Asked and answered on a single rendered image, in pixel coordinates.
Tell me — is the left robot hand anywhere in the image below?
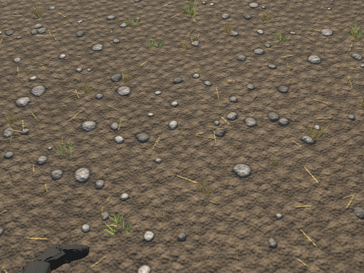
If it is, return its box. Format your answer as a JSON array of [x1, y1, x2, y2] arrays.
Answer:
[[22, 243, 89, 273]]

